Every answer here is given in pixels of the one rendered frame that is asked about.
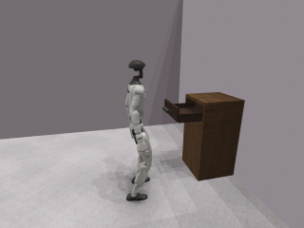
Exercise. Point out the robot right thigh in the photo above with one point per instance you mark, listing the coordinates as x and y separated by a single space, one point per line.
147 161

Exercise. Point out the right robot hand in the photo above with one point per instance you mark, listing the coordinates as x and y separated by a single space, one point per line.
142 147

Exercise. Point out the left robot forearm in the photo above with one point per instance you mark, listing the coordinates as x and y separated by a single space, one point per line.
130 119

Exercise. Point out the handle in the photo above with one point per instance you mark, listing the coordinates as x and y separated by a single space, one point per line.
166 110

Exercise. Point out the right robot upper arm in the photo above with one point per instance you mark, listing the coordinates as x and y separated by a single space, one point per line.
136 99

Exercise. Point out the drawer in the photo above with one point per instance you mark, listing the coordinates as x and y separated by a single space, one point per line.
185 112

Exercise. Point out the right robot forearm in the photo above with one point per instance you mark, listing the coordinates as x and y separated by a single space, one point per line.
135 120

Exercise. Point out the cabinet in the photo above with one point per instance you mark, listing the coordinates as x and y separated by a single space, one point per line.
210 146

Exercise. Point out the left robot upper arm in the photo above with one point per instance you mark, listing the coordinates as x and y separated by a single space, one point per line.
126 101

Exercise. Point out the robot right foot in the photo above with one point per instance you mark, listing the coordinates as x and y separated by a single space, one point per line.
138 197

